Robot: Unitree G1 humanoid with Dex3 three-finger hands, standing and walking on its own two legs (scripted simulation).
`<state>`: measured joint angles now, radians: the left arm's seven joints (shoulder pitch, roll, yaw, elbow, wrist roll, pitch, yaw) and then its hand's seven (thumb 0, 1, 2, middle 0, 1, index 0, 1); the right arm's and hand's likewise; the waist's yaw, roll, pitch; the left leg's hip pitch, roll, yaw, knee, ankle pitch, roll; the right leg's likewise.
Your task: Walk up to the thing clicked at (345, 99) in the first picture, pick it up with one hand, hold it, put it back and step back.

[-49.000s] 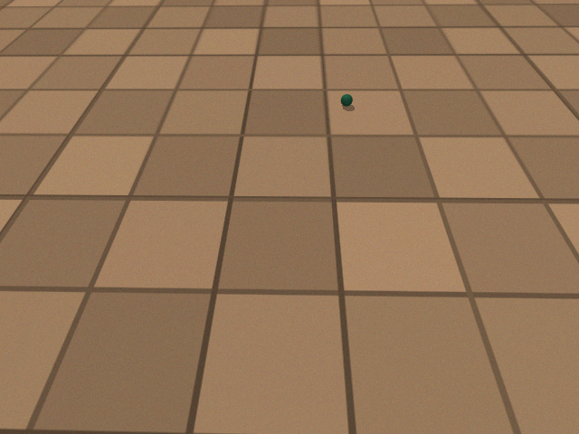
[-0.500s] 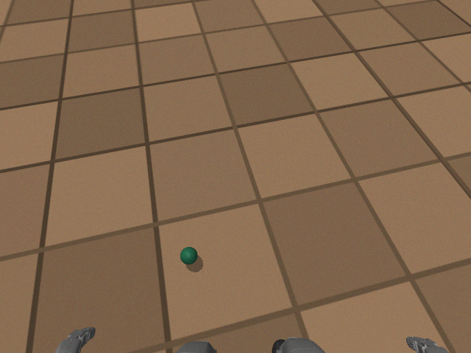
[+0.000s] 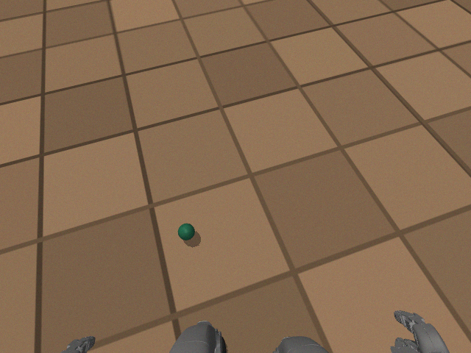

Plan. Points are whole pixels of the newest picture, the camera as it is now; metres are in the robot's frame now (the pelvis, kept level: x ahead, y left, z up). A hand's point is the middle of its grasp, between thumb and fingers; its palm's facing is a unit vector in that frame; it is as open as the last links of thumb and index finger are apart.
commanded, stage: step back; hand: left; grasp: from above
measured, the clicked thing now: (186, 231) +0.60 +0.24 -0.72
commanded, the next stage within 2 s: none
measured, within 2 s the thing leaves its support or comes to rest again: neither
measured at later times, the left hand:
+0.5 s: hand out of the picture -0.03 +0.28 -0.14, palm faces +0.03 -0.93 -0.36, open 7.4 cm
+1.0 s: hand out of the picture -0.20 +0.24 -0.12, palm faces +0.02 -0.90 -0.44, open 7.4 cm
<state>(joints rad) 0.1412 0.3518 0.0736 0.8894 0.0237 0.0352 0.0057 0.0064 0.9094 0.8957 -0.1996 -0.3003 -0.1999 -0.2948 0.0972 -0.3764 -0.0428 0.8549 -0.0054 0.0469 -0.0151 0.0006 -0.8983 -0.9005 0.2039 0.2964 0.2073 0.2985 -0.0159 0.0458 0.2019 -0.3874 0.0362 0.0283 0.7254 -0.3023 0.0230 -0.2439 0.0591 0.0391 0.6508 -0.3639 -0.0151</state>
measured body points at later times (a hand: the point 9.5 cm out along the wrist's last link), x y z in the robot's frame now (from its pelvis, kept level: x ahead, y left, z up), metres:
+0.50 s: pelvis -0.13 +0.01 +0.02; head -0.07 +0.04 +0.46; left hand -0.03 +0.33 -0.12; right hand -0.02 -0.30 -0.09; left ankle -0.10 +0.12 -0.72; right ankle -0.16 -0.14 -0.62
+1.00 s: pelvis -0.30 -0.04 +0.01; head -0.24 -0.05 +0.45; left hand -0.20 +0.28 -0.09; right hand -0.22 -0.35 -0.12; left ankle -0.32 +0.09 -0.69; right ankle -0.25 -0.15 -0.72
